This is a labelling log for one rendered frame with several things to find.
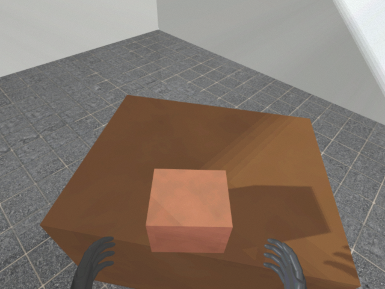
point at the robot left hand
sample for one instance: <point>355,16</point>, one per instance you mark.
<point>88,267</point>

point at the carton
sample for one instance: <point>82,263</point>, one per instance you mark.
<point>189,211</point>

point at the pedestal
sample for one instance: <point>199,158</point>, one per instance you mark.
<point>277,183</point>

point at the robot right hand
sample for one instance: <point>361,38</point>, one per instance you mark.
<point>290,270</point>

